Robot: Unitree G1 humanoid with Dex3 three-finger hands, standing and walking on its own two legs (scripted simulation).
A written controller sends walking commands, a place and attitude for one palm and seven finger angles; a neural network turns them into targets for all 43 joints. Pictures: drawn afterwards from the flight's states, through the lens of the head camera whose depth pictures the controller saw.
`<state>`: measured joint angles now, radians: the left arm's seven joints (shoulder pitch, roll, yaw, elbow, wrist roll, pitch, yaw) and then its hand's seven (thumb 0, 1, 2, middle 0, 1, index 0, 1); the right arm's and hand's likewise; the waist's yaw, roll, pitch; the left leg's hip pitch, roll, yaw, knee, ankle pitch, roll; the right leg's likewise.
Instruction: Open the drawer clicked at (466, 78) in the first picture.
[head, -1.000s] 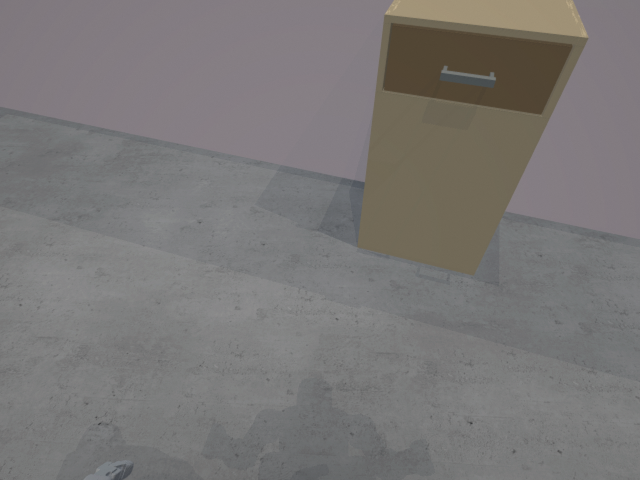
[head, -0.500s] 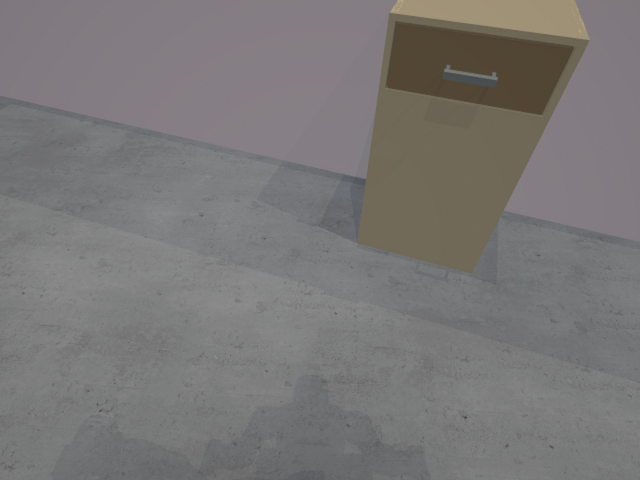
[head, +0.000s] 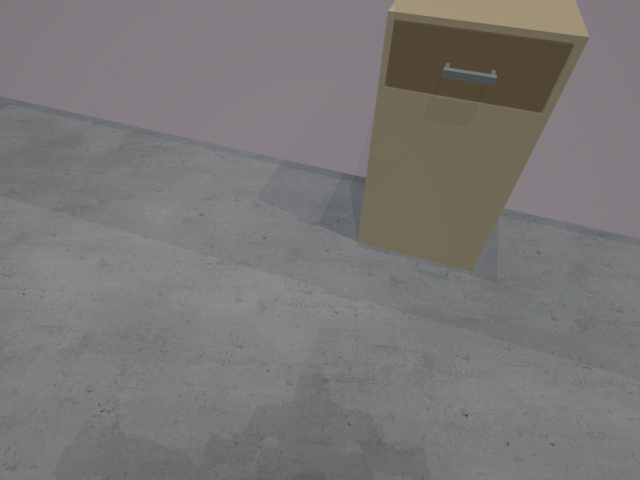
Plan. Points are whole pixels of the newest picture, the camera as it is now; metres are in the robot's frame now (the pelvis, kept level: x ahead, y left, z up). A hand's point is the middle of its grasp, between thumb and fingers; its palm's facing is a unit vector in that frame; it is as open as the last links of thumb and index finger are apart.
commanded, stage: look at it before walking up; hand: left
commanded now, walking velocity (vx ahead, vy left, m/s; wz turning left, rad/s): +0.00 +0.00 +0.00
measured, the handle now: (469, 72) +1.10 -0.34 +0.02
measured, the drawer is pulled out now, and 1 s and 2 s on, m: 0.00 0.00 0.00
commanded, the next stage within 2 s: walk to a spot facing it in 0.44 s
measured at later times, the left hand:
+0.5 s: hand out of the picture +0.09 +0.24 -0.16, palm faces -0.03 -0.94 -0.33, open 7.4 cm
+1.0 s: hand out of the picture +0.07 +0.17 -0.18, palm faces -0.17 -0.94 -0.28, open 7.4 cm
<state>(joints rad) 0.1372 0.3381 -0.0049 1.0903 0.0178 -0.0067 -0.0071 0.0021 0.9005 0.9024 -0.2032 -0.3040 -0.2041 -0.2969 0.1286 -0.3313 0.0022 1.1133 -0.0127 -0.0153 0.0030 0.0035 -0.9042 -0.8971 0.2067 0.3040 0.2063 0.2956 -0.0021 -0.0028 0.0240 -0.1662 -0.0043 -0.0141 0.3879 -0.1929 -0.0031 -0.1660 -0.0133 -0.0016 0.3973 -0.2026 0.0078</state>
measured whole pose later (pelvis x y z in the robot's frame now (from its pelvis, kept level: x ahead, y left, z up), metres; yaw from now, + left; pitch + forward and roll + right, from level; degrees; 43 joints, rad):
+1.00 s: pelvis -0.01 -0.03 -0.03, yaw -12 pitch -1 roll +1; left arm 0.25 0.21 0.04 0.96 0.03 0.04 -0.01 0.00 0.90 0.90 -0.20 -0.30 -0.20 -0.30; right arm 0.15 -0.24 -0.05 0.99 -0.01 0.05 -0.02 0.00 -0.90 -0.90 0.21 0.30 0.21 0.30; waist 0.02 0.04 0.09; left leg -0.38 0.07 0.05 0.93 -0.48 -0.05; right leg -0.35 0.03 -0.01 0.71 -0.35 -0.06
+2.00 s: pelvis +0.15 -0.09 -0.04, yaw -48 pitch +1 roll -2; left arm 0.07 0.20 0.06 0.92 0.04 -0.01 -0.06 0.00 0.91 0.90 -0.20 -0.30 -0.20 -0.30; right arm 0.57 -0.12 -0.01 1.12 -0.01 -0.05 -0.02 0.00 -0.91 -0.90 0.21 0.30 0.20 0.30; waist -0.06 -0.04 0.11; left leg 0.03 0.15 0.33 0.72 -0.51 -0.04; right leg -0.46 0.03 -0.19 0.63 -0.19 -0.10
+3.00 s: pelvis +0.33 -0.29 -0.03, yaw -84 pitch +1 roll +1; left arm 0.12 0.20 0.07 0.88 0.02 0.00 -0.01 0.00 0.90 0.90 -0.20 -0.30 -0.20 -0.30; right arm 0.26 -0.24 -0.08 0.97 -0.02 0.05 -0.02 0.00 -0.91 -0.90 0.20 0.30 0.20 0.29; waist -0.03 0.05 0.12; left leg -0.40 0.17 0.15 1.14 -0.55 -0.08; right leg -0.39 -0.02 -0.10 0.69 -0.31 -0.05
